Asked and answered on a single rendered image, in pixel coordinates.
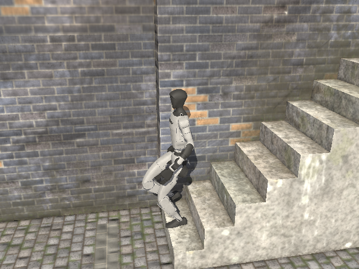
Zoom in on stairs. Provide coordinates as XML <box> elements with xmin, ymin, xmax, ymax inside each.
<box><xmin>162</xmin><ymin>58</ymin><xmax>359</xmax><ymax>269</ymax></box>

